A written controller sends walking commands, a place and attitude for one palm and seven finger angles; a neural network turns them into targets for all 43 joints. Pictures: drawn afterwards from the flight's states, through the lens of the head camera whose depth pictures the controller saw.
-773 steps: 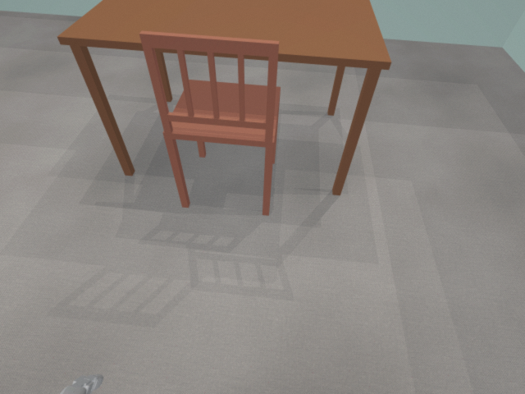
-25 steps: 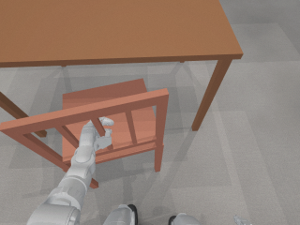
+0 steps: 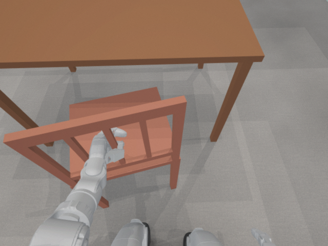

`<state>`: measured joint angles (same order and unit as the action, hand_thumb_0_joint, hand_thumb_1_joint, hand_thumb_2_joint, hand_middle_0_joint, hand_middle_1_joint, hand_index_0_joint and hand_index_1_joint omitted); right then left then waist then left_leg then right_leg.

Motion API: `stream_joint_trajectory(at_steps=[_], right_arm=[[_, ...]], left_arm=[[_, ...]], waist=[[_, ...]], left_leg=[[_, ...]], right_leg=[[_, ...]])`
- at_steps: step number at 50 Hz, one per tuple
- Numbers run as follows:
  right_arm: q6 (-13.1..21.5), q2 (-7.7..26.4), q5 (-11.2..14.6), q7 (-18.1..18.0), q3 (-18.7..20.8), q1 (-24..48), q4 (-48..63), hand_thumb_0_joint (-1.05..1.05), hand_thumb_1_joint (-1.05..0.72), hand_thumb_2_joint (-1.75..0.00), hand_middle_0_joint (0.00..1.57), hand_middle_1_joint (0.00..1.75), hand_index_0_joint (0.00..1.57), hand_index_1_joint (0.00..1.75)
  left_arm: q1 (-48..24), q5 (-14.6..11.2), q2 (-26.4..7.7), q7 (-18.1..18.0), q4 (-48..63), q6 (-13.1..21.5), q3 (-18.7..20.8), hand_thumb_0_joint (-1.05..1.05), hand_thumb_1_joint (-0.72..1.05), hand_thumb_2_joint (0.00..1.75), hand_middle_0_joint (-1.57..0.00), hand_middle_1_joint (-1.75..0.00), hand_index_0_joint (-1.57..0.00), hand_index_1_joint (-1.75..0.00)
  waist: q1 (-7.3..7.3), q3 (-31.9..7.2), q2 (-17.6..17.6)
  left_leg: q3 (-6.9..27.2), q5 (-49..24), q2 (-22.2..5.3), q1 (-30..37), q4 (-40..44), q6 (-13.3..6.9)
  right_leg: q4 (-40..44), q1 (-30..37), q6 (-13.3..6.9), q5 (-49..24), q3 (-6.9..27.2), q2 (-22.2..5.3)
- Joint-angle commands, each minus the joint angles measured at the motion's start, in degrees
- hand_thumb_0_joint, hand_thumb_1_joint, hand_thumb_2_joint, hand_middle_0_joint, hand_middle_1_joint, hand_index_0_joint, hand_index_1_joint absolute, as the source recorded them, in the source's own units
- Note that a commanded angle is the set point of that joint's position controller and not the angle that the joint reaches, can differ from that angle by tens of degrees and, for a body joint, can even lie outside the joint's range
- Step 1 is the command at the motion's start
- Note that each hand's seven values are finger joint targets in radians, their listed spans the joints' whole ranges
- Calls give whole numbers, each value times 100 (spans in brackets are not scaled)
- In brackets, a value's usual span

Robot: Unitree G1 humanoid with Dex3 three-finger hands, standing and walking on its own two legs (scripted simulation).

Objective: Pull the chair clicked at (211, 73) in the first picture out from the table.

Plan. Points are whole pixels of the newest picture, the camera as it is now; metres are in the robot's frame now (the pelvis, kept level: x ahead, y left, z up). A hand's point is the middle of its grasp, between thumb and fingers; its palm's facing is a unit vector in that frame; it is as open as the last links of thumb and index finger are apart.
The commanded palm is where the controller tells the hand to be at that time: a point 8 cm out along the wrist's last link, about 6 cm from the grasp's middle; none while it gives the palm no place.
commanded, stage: step backward, pulling the chair out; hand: left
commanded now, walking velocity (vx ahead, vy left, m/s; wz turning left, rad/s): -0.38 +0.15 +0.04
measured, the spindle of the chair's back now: (115, 147) +0.39 +0.16 -0.08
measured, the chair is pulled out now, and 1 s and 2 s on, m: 0.18 0.31 0.50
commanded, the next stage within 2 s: none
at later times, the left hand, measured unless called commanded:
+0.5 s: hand (120, 162) +0.33 +0.13 -0.05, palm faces +0.03 -0.98 -0.19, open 5.1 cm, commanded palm +0.30 +0.18 -0.05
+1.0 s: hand (112, 200) +0.23 +0.14 -0.05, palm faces +0.02 -0.98 -0.18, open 5.1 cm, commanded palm +0.21 +0.19 -0.05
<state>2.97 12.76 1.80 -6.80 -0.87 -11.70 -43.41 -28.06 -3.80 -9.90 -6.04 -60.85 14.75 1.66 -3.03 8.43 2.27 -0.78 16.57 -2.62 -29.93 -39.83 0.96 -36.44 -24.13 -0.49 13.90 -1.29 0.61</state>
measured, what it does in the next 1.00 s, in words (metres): walks backwards: left foot, then left foot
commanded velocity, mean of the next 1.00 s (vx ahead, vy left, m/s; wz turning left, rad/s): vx -0.38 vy -0.02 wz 0.03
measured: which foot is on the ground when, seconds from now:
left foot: up 0.00-0.10, down 0.12-0.42, up 0.44-0.58, down 0.60-1.00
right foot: down 0.00-1.00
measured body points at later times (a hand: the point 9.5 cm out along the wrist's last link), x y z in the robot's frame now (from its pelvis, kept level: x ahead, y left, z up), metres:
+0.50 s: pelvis -0.05 +0.00 +0.01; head +0.06 -0.02 +0.44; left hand +0.32 +0.18 -0.04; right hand +0.05 -0.25 -0.13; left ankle -0.02 +0.14 -0.70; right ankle +0.00 -0.12 -0.72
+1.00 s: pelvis -0.14 +0.01 +0.00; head -0.05 +0.00 +0.45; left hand +0.22 +0.19 -0.04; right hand -0.03 -0.25 -0.13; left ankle -0.12 +0.14 -0.72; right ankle -0.04 -0.12 -0.72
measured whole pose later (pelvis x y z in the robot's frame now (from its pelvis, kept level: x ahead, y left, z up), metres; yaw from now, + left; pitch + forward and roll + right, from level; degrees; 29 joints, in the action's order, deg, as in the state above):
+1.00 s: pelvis -0.14 +0.01 +0.00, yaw +3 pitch +3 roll -1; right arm -0.5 14.3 1.6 -6.7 -0.3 -10.1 -42.8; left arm -29.5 -2.2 -8.8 -5.8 -59.1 11.7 1.6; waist -4.4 8.1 1.9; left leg 2.5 22.6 -1.0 -22.8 -38.1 1.4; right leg -30.2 -26.1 0.3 6.9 -2.8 -1.2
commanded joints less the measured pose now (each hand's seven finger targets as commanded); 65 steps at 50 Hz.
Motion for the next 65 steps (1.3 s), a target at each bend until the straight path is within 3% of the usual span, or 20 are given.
stream_joint_trajectory(at_steps=[1, 4, 7, 11, 14, 18, 23, 27, 31, 34, 37, 41, 43, 46, 49, 53, 57, 60, 62, 65], right_arm=[[179, 838, -40, -105, 288, -102, 401, 0, -90, -90, 20, 30, 20, 30], [126, 974, -27, -169, 307, -235, 297, 0, -90, -90, 20, 30, 20, 30], [-22, 1050, -46, -138, 384, -244, 495, 0, -90, -90, 20, 30, 20, 30], [-175, 876, -190, 60, 411, -277, 672, 0, -90, -90, 20, 30, 20, 30], [-155, 860, -200, 186, 427, -417, 664, 0, -90, -90, 20, 30, 20, 30], [-190, 911, -129, 189, 467, -453, 701, 0, -90, -90, 20, 30, 20, 30], [-210, 812, -35, -3, 390, 80, 885, 0, -90, -90, 20, 30, 20, 30], [-218, 918, -67, -102, 301, 15, 682, 0, -90, -90, 20, 30, 20, 30], [-397, 1033, 5, -130, 434, -192, 839, 0, -90, -90, 20, 30, 20, 30], [-465, 876, -130, -90, 372, -4, 952, 0, -90, -90, 20, 30, 20, 30], [-429, 882, -139, 10, 421, -115, 942, 0, -90, -90, 20, 30, 20, 30], [-361, 849, -50, 4, 494, -250, 828, 0, -90, -90, 20, 30, 20, 30], [-310, 832, 7, -42, 490, -210, 751, 0, -90, -90, 20, 30, 20, 30], [-193, 809, -53, -50, 353, -90, 598, 0, -90, -90, 20, 30, 20, 30], [-126, 936, -46, -114, 284, -239, 459, 0, -90, -90, 20, 30, 20, 30], [-178, 863, -138, -78, 291, 18, 762, 0, -90, -90, 20, 30, 20, 30], [-62, 930, -143, 19, 425, -408, 486, 0, -90, -90, 20, 30, 20, 30], [-30, 927, -101, 23, 452, -353, 424, 0, -90, -90, 20, 30, 20, 30], [-23, 933, -13, -54, 530, -393, 409, 0, -90, -90, 20, 30, 20, 30], [-11, 872, -55, -69, 416, -69, 469, 0, -90, -90, 20, 30, 20, 30]], left_arm=[[-1721, 272, -1237, -101, 961, 188, 157, 0, 90, 90, -50, -145, -50, -145], [-1679, 238, -1072, -37, 966, 39, 85, 0, 90, 90, -50, -145, -50, -145], [-1867, 239, -834, 83, 1246, 83, -71, 0, 90, 90, -50, -145, -50, -145], [-1808, 299, -517, 151, 1439, 112, -175, 0, 90, 90, -50, -145, -50, -145], [-1693, 345, -519, 149, 1516, 179, -154, 0, 90, 90, -50, -145, -50, -145], [-1473, 363, -904, 132, 1560, 249, 135, 0, 90, 90, -50, -145, -50, -145], [-1094, 268, -1319, 54, 1385, 77, 368, 0, 90, 90, -50, -145, -50, -145], [-1218, 245, -1240, 3, 1409, -167, 358, 0, 90, 90, -50, -145, -50, -145], [-1553, 164, -703, 91, 1789, -170, -159, 0, 90, 90, -50, -145, -50, -145], [-1681, 239, -657, 131, 2017, -92, -176, 0, 90, 90, -50, -145, -50, -145], [-1552, 243, -797, 117, 1922, -40, 2, 0, 90, 90, -50, -145, -50, -145], [-1682, 299, -1000, 65, 1676, 90, 76, 0, 90, 90, -50, -145, -50, -145], [-1497, 261, -1207, 32, 1325, 83, 161, 0, 90, 90, -50, -145, -50, -145], [-1509, 311, -1067, -10, 1016, -28, 166, 0, 90, 90, -50, -145, -50, -145], [-1511, 230, -917, -4, 1025, -83, 56, 0, 90, 90, -50, -145, -50, -145], [-2102, 190, -624, 104, 1559, 34, -220, 0, 90, 90, -50, -145, -50, -145], [-1975, 262, -801, 94, 1237, 83, 15, 0, 90, 90, -50, -145, -50, -145], [-2122, 358, -950, 88, 1189, 190, -25, 0, 90, 90, -50, -145, -50, -145], [-1759, 287, -1422, 12, 1011, 195, 294, 0, 90, 90, -50, -145, -50, -145], [-1614, 311, -1290, 16, 917, 83, 278, 0, 90, 90, -50, -145, -50, -145]], waist=[[118, -2424, -892], [64, -2517, -866], [74, -2623, 35], [68, -2782, 1028], [5, -2784, 879], [-51, -3024, 497], [157, -2841, -570], [64, -2658, -865], [-6, -2792, -617], [39, -2820, 1042], [108, -2549, 939], [-23, -2898, -3], [25, -2787, -872], [123, -2544, -1052], [-4, -2457, -872], [144, -2246, 1209], [63, -2511, 378], [-3, -2581, 315], [11, -2865, -660], [170, -2592, -931]], left_leg=[[580, 696, 66, 635, -623, 103], [624, -763, -176, 1021, 790, 50], [1045, -3447, -848, 1863, 1172, -355], [1442, -4751, -1381, 2509, 1121, -669], [1365, -5557, -1361, 2991, 693, -665], [932, -4637, -1035, 2390, 443, -347], [645, 1227, 60, 520, -1105, 165], [684, 490, -107, 789, 307, 110], [678, -2541, -709, 1800, 1197, -212], [1011, -3256, -1096, 1705, 1495, -440], [1102, -3204, -1267, 1632, 1325, -600], [418, -2059, -619, 1361, 525, -68], [176, 636, 41, 1120, -442, 155], [606, 1262, 64, 832, -908, 76], [579, -80, -218, 1419, 1368, -60], [1656, -1222, -1506, 759, 2062, -770], [1221, -3817, -1287, 2097, 785, -654], [668, -2296, -774, 1323, 663, -132], [284, -691, -206, 1300, -94, 107], [597, 1145, 85, 810, -922, 119]], right_leg=[[1195, 1324, -660, -2288, 1449, -1960], [546, 1742, -308, -3465, 815, -1528], [151, 1150, 158, -2361, 261, -571], [-559, 393, 34, 557, 176, -277], [98, 459, -13, -150, 239, -261], [712, 1442, -36, -2292, 348, -403], [1081, 2034, -828, -4147, 1472, -2115], [780, 2231, -491, -4208, 862, -1776], [731, 1688, 162, -2600, 329, -727], [-173, 1434, 119, -1035, 86, -396], [-97, 1148, 39, 22, 127, -263], [752, 1792, -98, -2429, 609, -841], [1572, 1470, -489, -2205, 1371, -1732], [1676, 1299, -651, -1467, 1207, -1971], [1105, 1165, -122, -1255, 443, -1231], [-753, 1021, 103, 678, 110, -243], [423, 1004, 70, -568, 253, -266], [737, 1564, -88, -2124, 615, -762], [1263, 1511, -399, -2358, 1349, -1493], [1595, 1319, -698, -1750, 1472, -2027]])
